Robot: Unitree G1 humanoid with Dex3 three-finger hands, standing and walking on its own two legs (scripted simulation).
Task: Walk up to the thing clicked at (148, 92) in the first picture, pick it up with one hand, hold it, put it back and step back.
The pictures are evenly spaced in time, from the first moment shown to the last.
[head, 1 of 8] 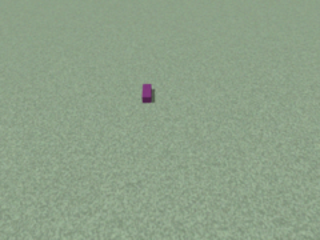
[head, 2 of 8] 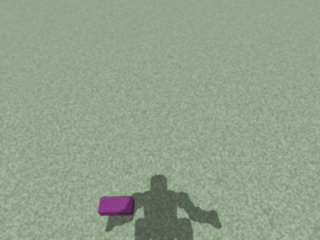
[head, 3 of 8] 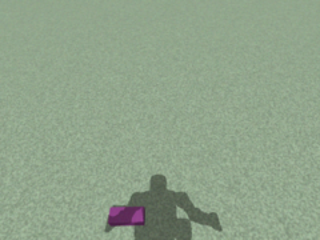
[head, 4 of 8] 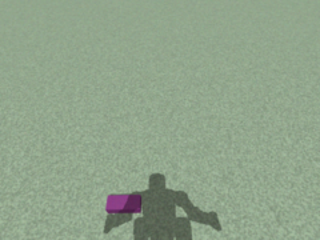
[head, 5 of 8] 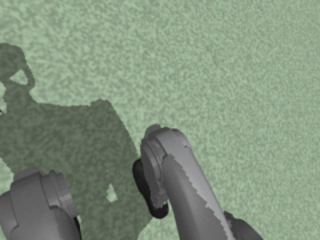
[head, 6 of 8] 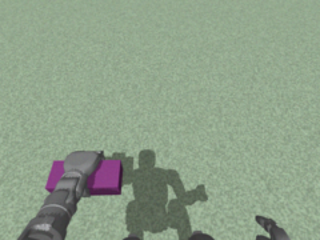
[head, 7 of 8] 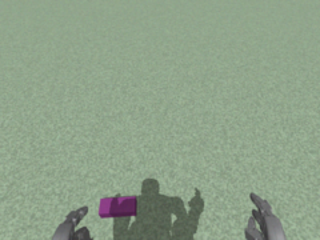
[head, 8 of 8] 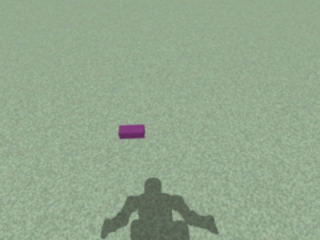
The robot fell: no
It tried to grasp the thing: yes
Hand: left
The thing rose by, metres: 0.67
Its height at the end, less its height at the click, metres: +0.00
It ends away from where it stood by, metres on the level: 0.02
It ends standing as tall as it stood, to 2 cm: yes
